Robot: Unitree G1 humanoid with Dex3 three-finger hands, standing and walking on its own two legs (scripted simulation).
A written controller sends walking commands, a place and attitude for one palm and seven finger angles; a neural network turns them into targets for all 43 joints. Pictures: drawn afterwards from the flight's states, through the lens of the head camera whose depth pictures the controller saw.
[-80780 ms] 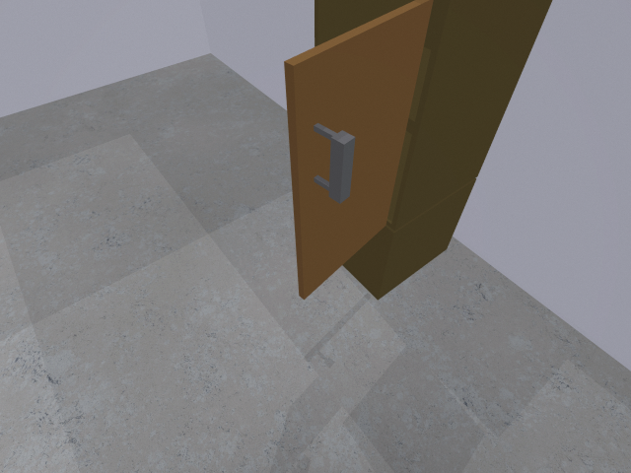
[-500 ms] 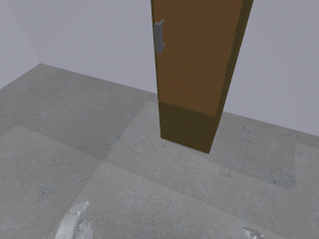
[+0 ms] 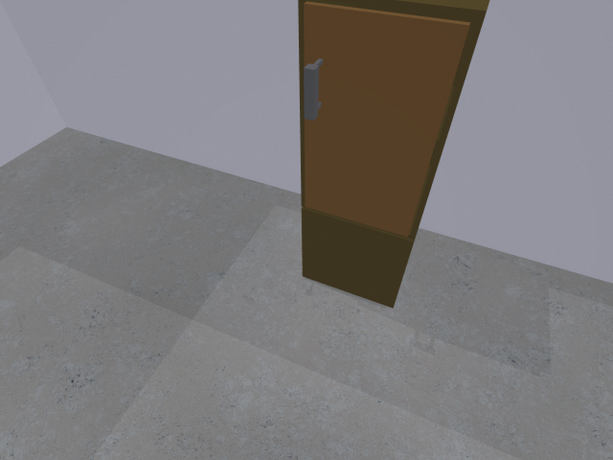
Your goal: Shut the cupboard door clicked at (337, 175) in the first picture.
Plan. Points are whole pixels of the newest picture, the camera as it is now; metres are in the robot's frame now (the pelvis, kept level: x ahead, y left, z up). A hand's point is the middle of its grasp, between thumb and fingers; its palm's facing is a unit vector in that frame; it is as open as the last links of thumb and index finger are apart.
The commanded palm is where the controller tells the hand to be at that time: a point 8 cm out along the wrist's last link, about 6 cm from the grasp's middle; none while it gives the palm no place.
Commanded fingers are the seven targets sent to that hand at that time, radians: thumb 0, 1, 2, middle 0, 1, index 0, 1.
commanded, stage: let the arm hang, fingers relaxed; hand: left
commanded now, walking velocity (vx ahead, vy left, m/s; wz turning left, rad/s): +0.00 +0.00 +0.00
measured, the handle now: (315, 89) +0.89 +0.03 +0.07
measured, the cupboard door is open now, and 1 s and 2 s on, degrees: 0 0 0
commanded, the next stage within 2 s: look to check the result in 0.38 s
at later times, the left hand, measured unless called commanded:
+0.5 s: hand out of the picture -0.03 +0.16 -0.18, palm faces +0.03 -0.99 -0.14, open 7.4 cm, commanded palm none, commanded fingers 0.00 0.90 0.90 -0.20 -0.30 -0.20 -0.30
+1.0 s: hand out of the picture -0.01 +0.16 -0.18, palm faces +0.01 -0.99 -0.16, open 7.4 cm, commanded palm none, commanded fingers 0.00 0.90 0.90 -0.20 -0.30 -0.20 -0.30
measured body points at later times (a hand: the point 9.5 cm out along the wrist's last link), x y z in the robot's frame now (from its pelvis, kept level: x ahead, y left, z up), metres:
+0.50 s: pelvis +0.00 +0.01 +0.00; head +0.00 +0.01 +0.45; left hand -0.03 +0.21 -0.16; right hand -0.04 -0.19 -0.16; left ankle +0.02 +0.10 -0.74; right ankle +0.01 -0.11 -0.74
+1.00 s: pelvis +0.01 +0.01 +0.00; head +0.01 +0.00 +0.45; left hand -0.01 +0.21 -0.16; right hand -0.02 -0.20 -0.16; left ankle +0.02 +0.10 -0.74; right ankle +0.01 -0.11 -0.74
